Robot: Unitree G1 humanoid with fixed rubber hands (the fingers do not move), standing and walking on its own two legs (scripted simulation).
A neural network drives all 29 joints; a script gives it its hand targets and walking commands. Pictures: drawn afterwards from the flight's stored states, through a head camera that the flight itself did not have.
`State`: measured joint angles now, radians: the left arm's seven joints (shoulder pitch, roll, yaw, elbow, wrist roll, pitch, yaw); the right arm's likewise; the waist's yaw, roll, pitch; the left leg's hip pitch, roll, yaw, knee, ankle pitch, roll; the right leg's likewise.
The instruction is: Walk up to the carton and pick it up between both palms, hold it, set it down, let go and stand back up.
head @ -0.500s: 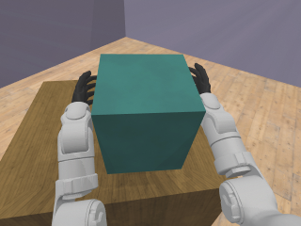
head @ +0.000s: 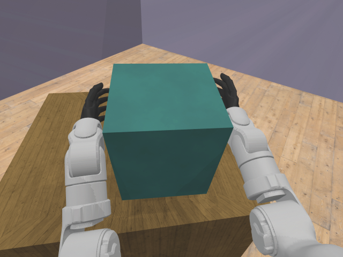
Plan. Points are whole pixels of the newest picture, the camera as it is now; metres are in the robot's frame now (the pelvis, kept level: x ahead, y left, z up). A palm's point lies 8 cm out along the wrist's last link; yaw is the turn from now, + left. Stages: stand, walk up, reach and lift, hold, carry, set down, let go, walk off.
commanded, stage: hold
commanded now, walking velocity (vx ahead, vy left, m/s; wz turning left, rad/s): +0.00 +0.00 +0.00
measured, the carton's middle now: (163, 133) +0.35 +0.01 +0.15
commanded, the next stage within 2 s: set down in 1.48 s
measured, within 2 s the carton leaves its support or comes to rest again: neither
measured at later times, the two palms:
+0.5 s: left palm (92, 119) +0.35 +0.16 +0.20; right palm (227, 107) +0.37 -0.15 +0.21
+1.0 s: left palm (93, 120) +0.34 +0.16 +0.20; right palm (228, 109) +0.36 -0.15 +0.20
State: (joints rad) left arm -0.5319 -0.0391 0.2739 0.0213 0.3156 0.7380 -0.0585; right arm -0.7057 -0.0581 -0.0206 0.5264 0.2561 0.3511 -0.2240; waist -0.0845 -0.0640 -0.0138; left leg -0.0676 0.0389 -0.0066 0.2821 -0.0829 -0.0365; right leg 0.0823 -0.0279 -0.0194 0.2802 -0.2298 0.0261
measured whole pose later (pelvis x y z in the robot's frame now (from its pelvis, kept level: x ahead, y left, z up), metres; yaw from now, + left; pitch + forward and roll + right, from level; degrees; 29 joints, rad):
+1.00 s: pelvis +0.00 +0.00 +0.00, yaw +0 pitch -8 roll +0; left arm -0.51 -0.04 0.27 0.00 0.31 0.74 -0.06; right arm -0.69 -0.06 -0.01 0.50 0.26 0.35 -0.23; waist -0.08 -0.06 -0.01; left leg -0.06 0.04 -0.01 0.28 -0.08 -0.04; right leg 0.09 -0.02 -0.02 0.27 -0.23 0.02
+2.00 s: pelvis +0.02 -0.01 +0.00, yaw +0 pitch -9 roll +1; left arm -0.47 -0.09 0.33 0.09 0.39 0.49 -0.10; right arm -0.65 0.01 -0.08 0.70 0.08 0.01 -0.15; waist -0.01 -0.07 0.07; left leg -0.01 0.04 -0.01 0.25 -0.09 -0.05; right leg 0.15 -0.03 -0.03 0.25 -0.24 0.02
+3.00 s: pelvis +0.02 -0.02 +0.00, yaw -2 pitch -1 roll +0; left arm -0.52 -0.14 0.38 0.42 0.36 0.23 0.01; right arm -0.74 -0.04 -0.18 0.96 -0.03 -0.17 -0.08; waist 0.08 -0.03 0.01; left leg -0.13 0.08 0.02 0.22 -0.07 -0.07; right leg -0.01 0.00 0.00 0.26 -0.23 0.00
